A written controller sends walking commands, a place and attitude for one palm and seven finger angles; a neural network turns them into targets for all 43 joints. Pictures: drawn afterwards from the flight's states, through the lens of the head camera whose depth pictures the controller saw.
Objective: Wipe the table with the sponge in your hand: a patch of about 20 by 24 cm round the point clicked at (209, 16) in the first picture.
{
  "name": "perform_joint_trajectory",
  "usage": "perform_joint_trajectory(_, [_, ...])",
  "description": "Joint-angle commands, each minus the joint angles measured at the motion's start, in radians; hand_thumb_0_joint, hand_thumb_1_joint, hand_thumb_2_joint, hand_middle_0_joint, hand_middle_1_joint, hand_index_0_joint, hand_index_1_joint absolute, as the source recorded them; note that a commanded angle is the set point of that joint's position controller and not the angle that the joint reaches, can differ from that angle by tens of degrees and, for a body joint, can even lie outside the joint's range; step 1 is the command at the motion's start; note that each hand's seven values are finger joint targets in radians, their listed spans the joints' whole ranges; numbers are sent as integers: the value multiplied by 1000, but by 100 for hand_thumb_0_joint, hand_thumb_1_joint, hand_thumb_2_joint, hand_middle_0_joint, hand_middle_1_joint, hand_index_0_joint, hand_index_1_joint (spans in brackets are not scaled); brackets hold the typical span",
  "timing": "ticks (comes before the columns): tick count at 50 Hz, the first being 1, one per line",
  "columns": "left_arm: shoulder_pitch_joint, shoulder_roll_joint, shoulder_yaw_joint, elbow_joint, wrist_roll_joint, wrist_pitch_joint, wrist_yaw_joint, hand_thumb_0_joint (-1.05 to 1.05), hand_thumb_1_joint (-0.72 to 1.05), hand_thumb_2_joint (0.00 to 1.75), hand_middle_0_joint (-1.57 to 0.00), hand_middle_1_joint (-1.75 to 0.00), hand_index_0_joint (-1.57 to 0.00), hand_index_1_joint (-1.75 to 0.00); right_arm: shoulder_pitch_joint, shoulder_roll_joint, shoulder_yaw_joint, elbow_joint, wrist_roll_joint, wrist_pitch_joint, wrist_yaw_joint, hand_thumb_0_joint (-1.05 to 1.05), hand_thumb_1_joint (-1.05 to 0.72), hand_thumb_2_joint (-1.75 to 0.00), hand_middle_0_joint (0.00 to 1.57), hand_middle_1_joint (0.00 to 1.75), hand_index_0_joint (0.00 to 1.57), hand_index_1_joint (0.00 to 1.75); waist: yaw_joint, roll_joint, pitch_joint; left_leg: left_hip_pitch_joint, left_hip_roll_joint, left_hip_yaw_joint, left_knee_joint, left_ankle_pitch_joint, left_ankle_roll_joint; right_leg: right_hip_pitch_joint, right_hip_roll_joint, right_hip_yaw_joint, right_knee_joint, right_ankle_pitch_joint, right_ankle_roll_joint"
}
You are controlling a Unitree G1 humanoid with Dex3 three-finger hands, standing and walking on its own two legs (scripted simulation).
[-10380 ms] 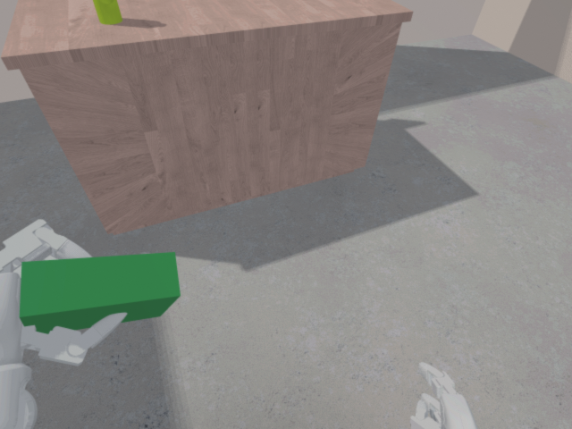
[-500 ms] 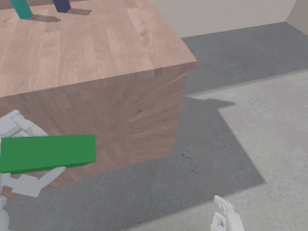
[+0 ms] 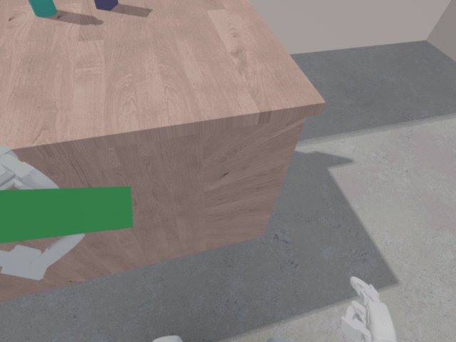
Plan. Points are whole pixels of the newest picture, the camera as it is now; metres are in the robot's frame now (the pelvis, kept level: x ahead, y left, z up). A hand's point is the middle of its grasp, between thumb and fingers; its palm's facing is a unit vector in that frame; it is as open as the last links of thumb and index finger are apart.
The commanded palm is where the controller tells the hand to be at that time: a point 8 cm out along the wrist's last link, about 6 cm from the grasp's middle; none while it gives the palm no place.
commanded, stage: take the last steps up to it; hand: left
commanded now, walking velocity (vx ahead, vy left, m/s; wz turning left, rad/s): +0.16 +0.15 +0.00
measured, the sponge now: (82, 212) +0.24 +0.20 +0.17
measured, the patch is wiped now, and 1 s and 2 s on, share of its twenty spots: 0.00 0.00 0.00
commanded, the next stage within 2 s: come to a stop and stand still in 1.02 s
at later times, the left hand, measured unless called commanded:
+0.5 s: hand (14, 210) +0.23 +0.27 +0.18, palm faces +0.37 -0.80 -0.48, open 9.1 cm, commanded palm +0.17 +0.32 +0.19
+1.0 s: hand out of the picture +0.24 +0.33 +0.18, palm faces +0.39 -0.80 -0.46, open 9.1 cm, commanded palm +0.18 +0.38 +0.19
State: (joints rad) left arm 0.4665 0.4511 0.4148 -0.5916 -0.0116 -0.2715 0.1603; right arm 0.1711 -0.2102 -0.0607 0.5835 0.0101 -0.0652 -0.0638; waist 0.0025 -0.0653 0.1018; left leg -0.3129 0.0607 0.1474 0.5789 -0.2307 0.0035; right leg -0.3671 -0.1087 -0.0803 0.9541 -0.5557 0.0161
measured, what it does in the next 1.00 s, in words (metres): steps on the spot: right foot, then left foot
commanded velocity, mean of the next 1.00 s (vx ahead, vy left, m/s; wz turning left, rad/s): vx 0.16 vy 0.15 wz -0.01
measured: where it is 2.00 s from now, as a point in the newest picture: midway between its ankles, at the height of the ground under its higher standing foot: outside the picture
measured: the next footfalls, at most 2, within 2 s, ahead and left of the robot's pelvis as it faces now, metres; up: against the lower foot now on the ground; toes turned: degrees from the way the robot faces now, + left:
right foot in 0.20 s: +0.07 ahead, -0.07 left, +0.00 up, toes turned -9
left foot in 0.58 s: +0.08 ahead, +0.20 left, +0.00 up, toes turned +10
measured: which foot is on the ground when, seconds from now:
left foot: down 0.00-0.22, up 0.24-0.56, down 0.58-0.90, up 0.92-1.00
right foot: up 0.00-0.18, down 0.20-0.60, up 0.62-0.86, down 0.88-1.00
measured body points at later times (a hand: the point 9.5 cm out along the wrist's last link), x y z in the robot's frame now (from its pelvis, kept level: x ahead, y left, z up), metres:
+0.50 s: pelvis +0.01 +0.04 +0.02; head +0.06 +0.02 +0.46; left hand +0.20 +0.31 +0.21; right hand +0.17 -0.22 -0.08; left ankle +0.04 +0.20 -0.69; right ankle +0.03 -0.07 -0.73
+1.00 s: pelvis +0.02 +0.09 +0.01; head +0.05 +0.07 +0.46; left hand +0.21 +0.37 +0.20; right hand +0.18 -0.11 -0.11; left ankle +0.01 +0.21 -0.67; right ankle +0.03 +0.01 -0.73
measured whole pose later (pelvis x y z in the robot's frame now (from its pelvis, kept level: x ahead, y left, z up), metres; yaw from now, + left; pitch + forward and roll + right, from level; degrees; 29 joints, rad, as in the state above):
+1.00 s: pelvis +0.02 +0.09 +0.01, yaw +1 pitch -1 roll +2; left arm 0.45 0.36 0.33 -0.46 -0.03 -0.21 0.14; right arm 0.18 -0.17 0.03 0.65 0.01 -0.04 -0.03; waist 0.01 0.03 0.07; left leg -0.43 0.01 0.08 0.96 -0.41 -0.02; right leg -0.26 -0.07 -0.16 0.58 -0.31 -0.04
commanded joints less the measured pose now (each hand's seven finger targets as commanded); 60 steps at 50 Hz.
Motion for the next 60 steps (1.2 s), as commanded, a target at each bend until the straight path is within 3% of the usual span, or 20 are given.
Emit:
perform_joint_trajectory(1, [-40, 95, 94, -171, -14, -39, 9, 0, 10, 130, -120, -160, -120, -160, -17, -114, -27, -110, 13, -65, 13, 0, -90, -90, 20, 30, 20, 30, -6, 321, -204, 223, 223, -232, -210, 271, 184, -155, 15, -20, 48, 50, 13])
perform_joint_trajectory(8, [-23, 87, 50, -118, -15, 7, 5, 0, 10, 130, -120, -160, -120, -160, -32, -105, 17, -101, 6, -74, 4, 0, -90, -90, 20, 30, 20, 30, 10, 196, -182, -9, 171, -162, -161, -28, 107, 194, 51, -73, -431, 205, 10])
perform_joint_trajectory(9, [-43, 95, 56, -105, -9, 11, 7, 0, 10, 130, -120, -160, -120, -160, -30, -96, 19, -100, 3, -65, 3, 0, -90, -90, 20, 30, 20, 30, 6, 100, -177, -74, 127, -129, -75, -130, 74, 252, -7, 3, -538, 243, -17])
perform_joint_trajectory(11, [-66, 150, 103, -75, -16, 21, 14, 0, 10, 130, -120, -160, -120, -160, -65, -73, 27, -126, -5, -48, 13, 0, -90, -90, 20, 30, 20, 30, 14, -235, -132, -303, -46, -52, 360, -317, -12, 270, -362, 541, -714, 312, -180])
perform_joint_trajectory(13, [-97, 117, 92, -37, -33, 14, 6, 0, 10, 130, -120, -160, -120, -160, -48, -95, 12, -89, -4, -47, 22, 0, -90, -90, 20, 30, 20, 30, -9, -177, -107, -328, -3, -173, 579, -193, -39, 219, -355, 464, -723, 348, -194])
perform_joint_trajectory(16, [-73, 112, 98, -62, -20, -15, -3, 0, 10, 130, -120, -160, -120, -160, -76, -66, 40, -85, -8, -21, 19, 0, -90, -90, 20, 30, 20, 30, -8, -54, -153, -283, 20, -141, 490, -136, -49, 257, -263, 198, -627, 700, -144])
perform_joint_trajectory(18, [-20, 94, 85, -34, -13, -27, 0, 0, 10, 130, -120, -160, -120, -160, -72, -66, 36, -87, -11, -17, 16, 0, -90, -90, 20, 30, 20, 30, -2, -85, -184, -226, 5, -82, 337, -116, -41, 302, -223, 107, -592, 811, -124])
perform_joint_trajectory(23, [31, 90, 76, -120, -13, -13, 20, 0, 10, 130, -120, -160, -120, -160, -68, -72, 17, -127, -12, -29, 14, 0, -90, -90, 20, 30, 20, 30, 32, -131, -217, -81, -32, 8, 71, -107, -20, 308, -221, 119, -579, 697, -130])
perform_joint_trajectory(26, [31, 113, 102, -175, -17, -7, 32, 0, 10, 130, -120, -160, -120, -160, -41, -86, -2, -131, -8, -25, 5, 0, -90, -90, 20, 30, 20, 30, 7, -98, -233, 68, -50, 24, -99, -21, -18, 256, -192, 98, -528, 523, -94])
perform_joint_trajectory(28, [-4, 92, 83, -220, -19, -14, 30, 0, 10, 130, -120, -160, -120, -160, -27, -104, -15, -142, -4, -24, -4, 0, -90, -90, 20, 30, 20, 30, -7, 58, -243, 191, 18, -30, -198, 30, 9, 172, -115, 51, -374, 420, -49])
perform_joint_trajectory(30, [-11, 96, 82, -241, -9, -35, 28, 0, 10, 130, -120, -160, -120, -160, -26, -126, -20, -158, 3, -33, 0, 0, -90, -90, 20, 30, 20, 30, 1, 363, -212, 276, 272, -343, -255, 300, 145, -96, 41, -47, -71, -43, 10])
perform_joint_trajectory(32, [-11, 123, 91, -146, 5, -37, 19, 0, 10, 130, -120, -160, -120, -160, -39, -116, -11, -121, -6, -50, -4, 0, -90, -90, 20, 30, 20, 30, 1, 359, -154, 150, 314, -380, -311, 113, 204, -146, 18, 2, 119, -62, -1])
perform_joint_trajectory(36, [-100, 61, 25, -205, -3, -31, 12, 0, 10, 130, -120, -160, -120, -160, -33, -112, -6, -111, 12, -80, 10, 0, -90, -90, 20, 30, 20, 30, 0, 347, -136, 114, 184, -152, -260, 124, 146, -57, 33, -63, -65, 98, 17])
perform_joint_trajectory(42, [-50, 63, 27, -103, -12, 12, 11, 0, 10, 130, -120, -160, -120, -160, -35, -106, 19, -101, 1, -73, 1, 0, -90, -90, 20, 30, 20, 30, 6, 203, -168, 45, 173, -163, -189, 1, 106, 169, 58, -86, -449, 197, 9])
perform_joint_trajectory(43, [-55, 75, 40, -83, -9, 15, 11, 0, 10, 130, -120, -160, -120, -160, -34, -101, 20, -100, -1, -63, 1, 0, -90, -90, 20, 30, 20, 30, 5, 140, -173, -9, 148, -149, -125, -49, 81, 237, 24, -39, -543, 260, -12])
perform_joint_trajectory(45, [-67, 130, 82, -39, -13, 23, 14, 0, 10, 130, -120, -160, -120, -160, -43, -68, 27, -117, -7, -40, 8, 0, -90, -90, 20, 30, 20, 30, -3, -222, -152, -256, -26, -29, 222, -254, -6, 331, -293, 439, -684, 349, -154])
perform_joint_trajectory(46, [-94, 124, 83, -39, -26, 23, 16, 0, 10, 130, -120, -160, -120, -160, -71, -88, 23, -118, -3, -42, 16, 0, -90, -90, 20, 30, 20, 30, 8, -216, -146, -304, -29, -92, 415, -292, -24, 310, -379, 520, -709, 401, -202])
perform_joint_trajectory(51, [-44, 106, 88, -86, -18, -17, 4, 0, 10, 130, -120, -160, -120, -160, -92, -61, 45, -99, -7, -11, 22, 0, -90, -90, 20, 30, 20, 30, -4, -67, -170, -237, 24, -115, 367, -157, -42, 298, -249, 133, -596, 811, -137])
perform_joint_trajectory(57, [31, 96, 83, -175, -14, -6, 26, 0, 10, 130, -120, -160, -120, -160, -65, -67, 22, -129, -12, -24, 10, 0, -90, -90, 20, 30, 20, 30, 16, -107, -227, 6, -45, 19, -15, -37, -26, 288, -186, 63, -535, 702, -105])
perform_joint_trajectory(60, [-12, 95, 79, -243, -19, -7, 27, 0, 10, 130, -120, -160, -120, -160, -32, -100, -2, -142, -7, -21, -8, 0, -90, -90, 20, 30, 20, 30, -8, 126, -243, 218, 54, -74, -180, 143, -2, 147, -63, -2, -338, 445, -26])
